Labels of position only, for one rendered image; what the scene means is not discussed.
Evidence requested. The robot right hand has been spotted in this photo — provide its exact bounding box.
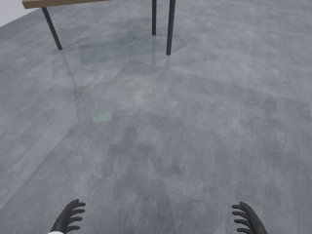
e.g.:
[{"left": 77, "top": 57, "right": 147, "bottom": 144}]
[{"left": 231, "top": 201, "right": 268, "bottom": 234}]

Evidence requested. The robot left hand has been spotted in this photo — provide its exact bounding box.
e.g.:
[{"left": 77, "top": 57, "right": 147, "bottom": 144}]
[{"left": 50, "top": 199, "right": 86, "bottom": 234}]

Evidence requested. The table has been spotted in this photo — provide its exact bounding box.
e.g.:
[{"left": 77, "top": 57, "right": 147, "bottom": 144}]
[{"left": 21, "top": 0, "right": 176, "bottom": 56}]

